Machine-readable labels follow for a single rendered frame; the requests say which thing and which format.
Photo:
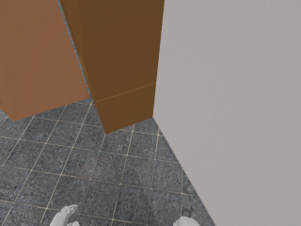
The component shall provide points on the cupboard door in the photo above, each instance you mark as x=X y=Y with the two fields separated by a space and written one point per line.
x=39 y=70

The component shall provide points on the robot left hand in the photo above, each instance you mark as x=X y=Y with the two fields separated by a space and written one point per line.
x=62 y=217

